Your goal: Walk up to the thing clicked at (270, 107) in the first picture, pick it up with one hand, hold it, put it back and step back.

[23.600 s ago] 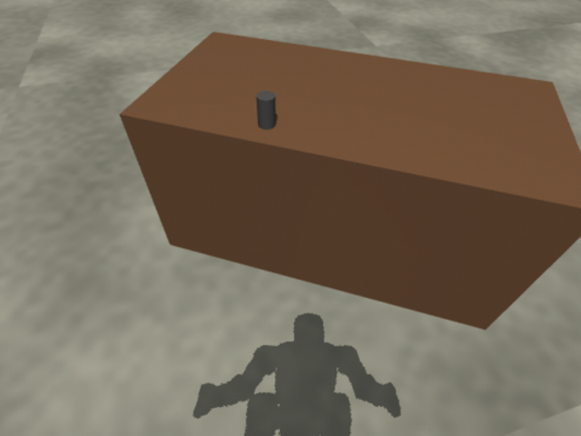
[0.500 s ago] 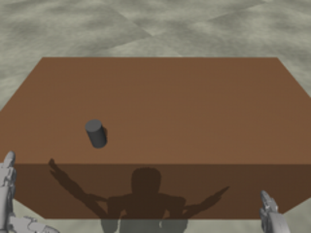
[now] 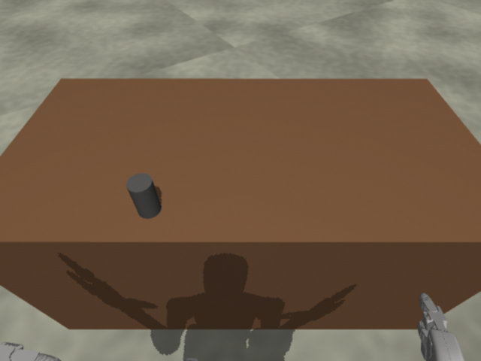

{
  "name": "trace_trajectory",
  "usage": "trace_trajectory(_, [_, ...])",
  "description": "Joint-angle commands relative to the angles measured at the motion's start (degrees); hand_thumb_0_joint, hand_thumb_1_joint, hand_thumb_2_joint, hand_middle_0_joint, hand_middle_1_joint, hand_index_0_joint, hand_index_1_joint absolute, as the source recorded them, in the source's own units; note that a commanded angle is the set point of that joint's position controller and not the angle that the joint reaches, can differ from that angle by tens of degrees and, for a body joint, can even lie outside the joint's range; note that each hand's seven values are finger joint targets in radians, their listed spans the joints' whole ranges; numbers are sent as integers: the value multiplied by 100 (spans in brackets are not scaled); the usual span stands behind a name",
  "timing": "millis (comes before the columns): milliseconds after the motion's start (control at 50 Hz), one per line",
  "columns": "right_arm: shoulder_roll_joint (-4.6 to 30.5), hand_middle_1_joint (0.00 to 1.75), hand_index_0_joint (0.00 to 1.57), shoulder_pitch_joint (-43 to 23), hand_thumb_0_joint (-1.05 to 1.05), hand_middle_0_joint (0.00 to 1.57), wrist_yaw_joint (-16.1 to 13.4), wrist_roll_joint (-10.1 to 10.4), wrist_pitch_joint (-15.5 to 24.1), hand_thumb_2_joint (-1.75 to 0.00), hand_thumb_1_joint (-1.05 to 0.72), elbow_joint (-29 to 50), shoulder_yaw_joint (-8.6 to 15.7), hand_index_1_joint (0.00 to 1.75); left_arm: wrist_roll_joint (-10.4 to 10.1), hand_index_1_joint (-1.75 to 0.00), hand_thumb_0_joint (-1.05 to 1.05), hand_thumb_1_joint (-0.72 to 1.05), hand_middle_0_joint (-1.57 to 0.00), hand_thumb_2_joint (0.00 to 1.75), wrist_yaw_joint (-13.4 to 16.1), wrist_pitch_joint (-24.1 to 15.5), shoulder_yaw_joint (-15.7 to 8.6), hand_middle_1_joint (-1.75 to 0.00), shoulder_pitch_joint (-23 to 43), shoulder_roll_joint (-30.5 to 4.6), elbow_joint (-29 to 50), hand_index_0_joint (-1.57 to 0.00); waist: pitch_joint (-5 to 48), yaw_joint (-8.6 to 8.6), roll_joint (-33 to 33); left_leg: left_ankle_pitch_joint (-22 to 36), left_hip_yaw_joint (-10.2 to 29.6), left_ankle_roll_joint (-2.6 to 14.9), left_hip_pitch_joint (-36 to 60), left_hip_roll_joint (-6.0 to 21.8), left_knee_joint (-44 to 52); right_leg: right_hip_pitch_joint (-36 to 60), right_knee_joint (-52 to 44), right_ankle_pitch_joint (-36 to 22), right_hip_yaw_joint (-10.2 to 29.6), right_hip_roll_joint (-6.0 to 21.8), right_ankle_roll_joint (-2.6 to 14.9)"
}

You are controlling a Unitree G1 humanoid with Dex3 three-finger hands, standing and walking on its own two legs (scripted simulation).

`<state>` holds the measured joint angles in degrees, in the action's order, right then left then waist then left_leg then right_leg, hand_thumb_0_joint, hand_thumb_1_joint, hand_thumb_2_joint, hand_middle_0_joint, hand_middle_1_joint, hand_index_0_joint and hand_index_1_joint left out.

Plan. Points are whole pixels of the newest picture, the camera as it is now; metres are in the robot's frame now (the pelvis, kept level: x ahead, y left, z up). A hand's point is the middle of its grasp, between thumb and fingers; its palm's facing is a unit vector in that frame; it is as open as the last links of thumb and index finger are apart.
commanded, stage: home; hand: left
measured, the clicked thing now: (144, 196) +0.45 +0.22 -0.03
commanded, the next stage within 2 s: none
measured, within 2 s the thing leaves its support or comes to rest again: neither
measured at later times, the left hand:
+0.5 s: hand (135, 332) +0.19 +0.19 -0.06, palm faces +0.09 -0.98 -0.17, open 17.4 cm
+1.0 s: hand (135, 340) +0.18 +0.18 -0.06, palm faces +0.11 -0.97 -0.21, open 17.6 cm
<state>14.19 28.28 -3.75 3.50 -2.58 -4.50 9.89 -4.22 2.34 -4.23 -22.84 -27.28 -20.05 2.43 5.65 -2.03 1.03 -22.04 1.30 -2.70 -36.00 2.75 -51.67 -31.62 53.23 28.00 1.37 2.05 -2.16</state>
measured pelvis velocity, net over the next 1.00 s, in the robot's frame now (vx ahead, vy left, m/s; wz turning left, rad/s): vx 0.01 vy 0.01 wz -0.01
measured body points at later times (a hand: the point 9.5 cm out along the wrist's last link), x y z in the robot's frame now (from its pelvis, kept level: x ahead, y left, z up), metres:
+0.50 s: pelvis +0.02 +0.02 +0.00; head +0.05 +0.02 +0.44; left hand +0.18 +0.24 -0.04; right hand +0.18 -0.22 -0.03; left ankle +0.04 +0.15 -0.69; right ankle -0.01 -0.14 -0.69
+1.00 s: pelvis +0.01 +0.01 -0.01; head +0.03 +0.01 +0.44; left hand +0.17 +0.23 -0.04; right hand +0.17 -0.23 -0.03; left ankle +0.04 +0.15 -0.69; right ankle -0.01 -0.14 -0.69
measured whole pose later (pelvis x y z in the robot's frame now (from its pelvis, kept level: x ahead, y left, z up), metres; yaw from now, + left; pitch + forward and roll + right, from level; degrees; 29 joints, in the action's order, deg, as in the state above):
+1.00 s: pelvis +0.01 +0.01 -0.01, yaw -1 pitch +9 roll +0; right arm 11.8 27.1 -4.3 1.9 -5.8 -0.6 0.6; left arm -1.5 3.3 2.7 -0.8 -26.5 -10.8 -3.7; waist 7.2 -0.4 -0.3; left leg -24.6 0.9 -2.4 -40.7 3.0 -56.1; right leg -36.1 56.8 29.9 2.0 1.9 -2.5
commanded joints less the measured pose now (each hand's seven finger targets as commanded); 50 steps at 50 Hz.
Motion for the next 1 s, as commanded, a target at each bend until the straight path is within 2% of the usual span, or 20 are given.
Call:
trace_trajectory(0, [485, 15, 11, -177, 0, 11, -61, -27, 472, -40, 10, 1084, 23, 15, 28, -6, 0, -55, -5, 6, 190, -430, -611, -6, 426, -1159, 649, -5, 229, 10, -27, 134, -409, 267, 548, -284, 900, -137, -1135, -453, -283, -171, 133])
trace_trajectory(100, [-202, 17, 12, -429, 0, 12, 3, -100, 550, -47, -15, 785, -866, 17, 116, -7, 0, -50, -6, 9, 130, -450, 294, -7, 697, -459, 335, -6, 276, -16, 379, 388, -348, 224, 528, -252, 952, -245, -876, -753, -378, -240, 187])
trace_trajectory(120, [-181, 18, 13, -498, 0, 13, -3, -119, 568, -48, -18, 747, -872, 18, 128, -7, 0, -50, -6, 9, 132, -452, 321, -7, 687, -480, 314, -6, 323, -19, 424, 364, -327, 210, 535, -241, 957, -251, -844, -732, -392, -245, 189])
trace_trajectory(160, [59, 20, 14, -259, 0, 14, -33, -164, 567, -54, -28, 724, -648, 20, 167, -6, 0, -50, -6, 9, 138, -383, 434, -7, 493, -456, 353, -6, 759, 57, 491, 847, -302, 188, 787, -214, 867, -135, -747, -1169, -416, -265, 189])
trace_trajectory(220, [791, 22, 16, -163, 0, 16, -107, -206, 557, -64, -45, 795, 25, 22, 181, -6, 0, -51, -5, 8, 177, -224, 558, -6, 225, -457, 579, -5, 1119, 191, 553, 1378, -239, 131, 1180, -124, 850, -105, -614, -1521, -491, -328, 180])
trace_trajectory(280, [750, 25, 17, -250, 0, 17, -125, -199, 528, -74, -61, 682, 7, 25, 182, -5, 0, -56, -5, 5, 191, -7, 1035, -5, 152, -88, 590, -5, 962, 248, 301, 1732, -105, 115, 1179, -23, 805, -155, -544, -1568, -557, -353, 186])
trace_trajectory(320, [611, 28, 19, -361, 0, 19, -119, -193, 502, -84, -77, 638, -146, 28, 208, -5, 0, -59, -4, 3, 173, 107, 1393, -5, 63, 180, 379, -5, 643, 261, 61, 1615, -152, 152, 990, -59, 730, -249, -571, -1570, -544, -330, 179])
trace_trajectory(380, [-44, 30, 20, -531, 0, 20, -25, -163, 421, -90, -89, 758, -919, 30, 236, -5, 0, -57, -5, 5, 118, 174, 1804, -5, 77, 497, 100, -5, 303, 132, -200, 1035, -268, 205, 501, -148, 620, -348, -708, -1297, -481, -246, 153])
trace_trajectory(420, [-122, 30, 20, -488, 0, 20, -9, -178, 365, -90, -90, 845, -1014, 30, 269, -6, 0, -54, -5, 6, 108, 159, 1809, -6, 130, 395, 183, -5, 519, 101, -121, 992, -337, 211, 505, -178, 578, -257, -717, -1300, -424, -215, 145])
trace_trajectory(440, [5, 30, 20, -534, 0, 20, -30, -195, 348, -90, -90, 1175, -858, 30, 264, -6, 0, -50, -5, 9, 109, 147, 1698, -6, 230, 270, 422, -5, 821, 117, -121, 1146, -367, 216, 576, -186, 516, -110, -696, -1507, -389, -198, 133])
trace_trajectory(520, [201, 30, 20, -358, 0, 20, -62, -242, 233, -90, -90, 1101, -579, 30, 264, -6, 0, -53, -5, 7, 173, 216, 1498, -6, 134, 39, 519, -5, 1069, 55, 433, 1334, -422, 164, 690, -203, 460, -31, -568, -1730, -327, -182, 160])
trace_trajectory(560, [328, 30, 20, -413, 0, 20, -87, -254, 177, -90, -90, 1138, -460, 30, 247, -5, 0, -55, -5, 6, 205, 272, 1456, -5, 124, -10, 577, -5, 1005, 94, 463, 1327, -430, 170, 662, -203, 433, -66, -579, -1766, -306, -183, 156])
trace_trajectory(580, [359, 30, 20, -377, 0, 20, -95, -253, 167, -90, -90, 1096, -443, 30, 250, -5, 0, -58, -5, 4, 208, 312, 1604, -5, 131, 115, 552, -5, 909, 137, 380, 1235, -435, 178, 636, -196, 440, -138, -579, -1699, -300, -184, 157])
trace_trajectory(640, [300, 30, 20, -363, 0, 20, -88, -236, 163, -90, -90, 1209, -509, 30, 238, -4, 0, -61, -4, 2, 192, 396, 1922, -4, -67, 458, 402, -4, 756, 210, 86, 1051, -374, 199, 584, -160, 449, -271, -599, -1471, -365, -215, 153])
trace_trajectory(660, [230, 30, 20, -260, 0, 20, -75, -223, 153, -90, -90, 1116, -573, 30, 246, -4, 0, -61, -4, 2, 173, 395, 2153, -4, 103, 596, 381, -4, 585, 302, -2, 930, -365, 212, 568, -154, 468, -386, -623, -1354, -380, -219, 144])
trace_trajectory(700, [132, 30, 20, -249, 0, 20, -62, -207, 121, -90, -90, 1167, -707, 30, 256, -5, 0, -58, -5, 4, 148, 388, 2168, -5, 11, 615, 195, -5, 487, 278, -321, 762, -360, 245, 436, -163, 439, -453, -689, -1199, -396, -221, 114])
trace_trajectory(720, [169, 30, 20, -475, 0, 20, -64, -201, 130, -90, -90, 1617, -746, 30, 263, -5, 0, -58, -5, 4, 128, 376, 2222, -5, 189, 661, 343, -5, 640, 311, -563, 780, -380, 272, 417, -168, 397, -437, -732, -1261, -376, -211, 90])
trace_trajectory(860, [411, 30, 20, -153, 0, 20, -128, -197, 0, -90, -90, 1539, -447, 30, 288, -5, 0, -56, -5, 5, 162, 346, 1649, -5, 240, 117, 453, -5, 792, 231, -283, 795, -492, 255, 456, -228, 323, -361, -681, -1357, -266, -169, 81])
trace_trajectory(940, [215, 30, 20, -194, 0, 20, -107, -200, -15, -90, -90, 1386, -645, 30, 255, -5, 0, -58, -5, 4, 200, 367, 1755, -5, 221, 237, 595, -5, 603, 120, 144, 547, -456, 212, 335, -214, 437, -494, -632, -976, -300, -181, 166])
trace_trajectory(980, [170, 30, 20, -329, 0, 20, -105, -192, 3, -90, -90, 1480, -733, 30, 259, -5, 0, -56, -5, 5, 190, 366, 1932, -5, 163, 381, 502, -5, 435, 145, -47, 241, -454, 237, 208, -215, 469, -594, -708, -674, -302, -179, 159])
